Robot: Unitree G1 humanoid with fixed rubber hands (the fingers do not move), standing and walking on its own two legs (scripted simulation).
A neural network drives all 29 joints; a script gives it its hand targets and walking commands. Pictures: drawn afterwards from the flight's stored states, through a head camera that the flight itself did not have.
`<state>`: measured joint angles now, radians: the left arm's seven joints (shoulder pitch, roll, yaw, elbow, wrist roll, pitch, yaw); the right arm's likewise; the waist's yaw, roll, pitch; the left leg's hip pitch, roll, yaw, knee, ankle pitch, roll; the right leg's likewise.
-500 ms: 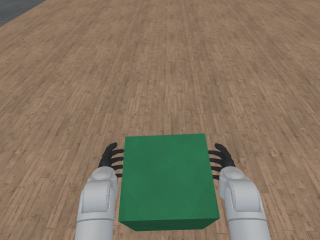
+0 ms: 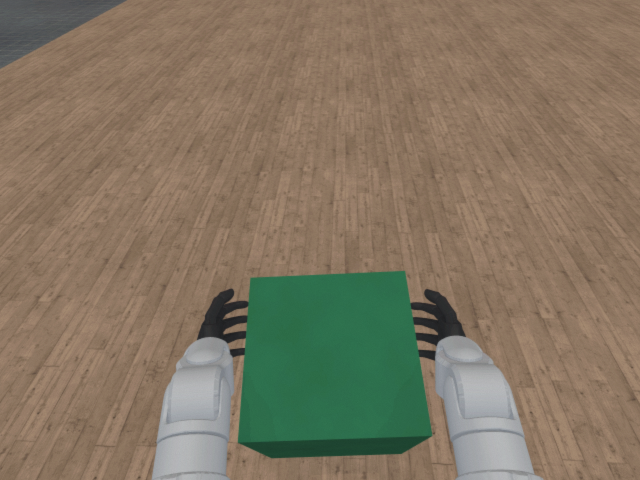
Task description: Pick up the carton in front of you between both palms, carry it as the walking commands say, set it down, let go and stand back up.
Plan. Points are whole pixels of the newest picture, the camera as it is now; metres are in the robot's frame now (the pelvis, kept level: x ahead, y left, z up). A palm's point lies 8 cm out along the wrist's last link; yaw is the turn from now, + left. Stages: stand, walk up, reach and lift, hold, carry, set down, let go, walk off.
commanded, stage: carry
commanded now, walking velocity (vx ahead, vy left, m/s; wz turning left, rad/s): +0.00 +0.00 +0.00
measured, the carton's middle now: (332, 373) +0.32 +0.00 -0.06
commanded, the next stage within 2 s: hold in 0.90 s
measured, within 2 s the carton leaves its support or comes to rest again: neither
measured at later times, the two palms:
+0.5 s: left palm (215, 370) +0.27 +0.15 +0.04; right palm (461, 370) +0.27 -0.15 +0.04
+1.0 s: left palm (222, 376) +0.26 +0.14 +0.04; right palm (470, 377) +0.26 -0.16 +0.04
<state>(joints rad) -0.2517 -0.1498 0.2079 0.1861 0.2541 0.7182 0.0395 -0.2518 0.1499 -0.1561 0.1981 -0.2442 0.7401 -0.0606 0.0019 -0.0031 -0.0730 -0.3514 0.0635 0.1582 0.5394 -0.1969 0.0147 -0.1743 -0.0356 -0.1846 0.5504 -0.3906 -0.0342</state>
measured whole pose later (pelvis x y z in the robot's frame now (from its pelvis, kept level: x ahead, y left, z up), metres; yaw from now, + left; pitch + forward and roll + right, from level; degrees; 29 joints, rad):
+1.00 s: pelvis -0.03 -0.01 +0.00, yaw -2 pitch -1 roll +1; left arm -0.25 -0.15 0.22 0.19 0.27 0.72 0.03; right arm -0.27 0.15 -0.17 0.24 -0.25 0.72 -0.05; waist 0.02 -0.02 -0.02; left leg -0.33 0.05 0.09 0.47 -0.12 0.00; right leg -0.19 -0.02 -0.17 0.56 -0.34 -0.07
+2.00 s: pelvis -0.05 +0.06 -0.02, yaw -16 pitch +15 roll +0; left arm -0.56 -0.23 0.52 0.51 0.38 0.25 0.10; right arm -0.63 0.12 -0.44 0.73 -0.42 0.22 0.03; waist 0.06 -0.07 0.09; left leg -0.75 -0.06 -0.07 0.69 -0.20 0.00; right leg -0.70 0.07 0.15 0.75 -0.30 0.02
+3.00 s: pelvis -0.11 +0.06 -0.28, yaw -17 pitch +46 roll -1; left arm -0.93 -0.14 0.56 0.55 0.19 0.23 0.20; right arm -1.22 -0.15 -0.20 1.03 -0.14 0.22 -0.11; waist 0.13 -0.06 -0.07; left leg -2.11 -0.11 -0.10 1.74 -0.43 -0.07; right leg -2.05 0.17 0.07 1.80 -0.56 0.05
